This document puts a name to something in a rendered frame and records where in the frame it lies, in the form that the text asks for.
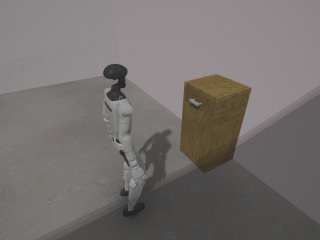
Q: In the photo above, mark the handle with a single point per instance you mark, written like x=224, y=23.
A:
x=194, y=102

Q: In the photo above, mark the robot left upper arm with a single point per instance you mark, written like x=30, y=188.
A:
x=104, y=111

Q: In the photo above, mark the drawer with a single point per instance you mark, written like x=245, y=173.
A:
x=207, y=105

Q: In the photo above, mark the robot left forearm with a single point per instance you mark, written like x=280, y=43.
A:
x=108, y=125

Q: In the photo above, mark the robot right foot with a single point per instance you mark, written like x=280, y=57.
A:
x=137, y=208

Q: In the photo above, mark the left robot hand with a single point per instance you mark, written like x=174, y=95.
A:
x=111, y=138

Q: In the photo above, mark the robot right forearm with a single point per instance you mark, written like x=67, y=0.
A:
x=127, y=148

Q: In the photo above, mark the cabinet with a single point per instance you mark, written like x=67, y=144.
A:
x=211, y=141

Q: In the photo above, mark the robot right upper arm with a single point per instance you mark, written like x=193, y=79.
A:
x=125, y=112

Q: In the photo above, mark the right robot hand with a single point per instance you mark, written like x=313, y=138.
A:
x=137, y=173

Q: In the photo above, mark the robot torso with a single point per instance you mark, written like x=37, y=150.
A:
x=113, y=118

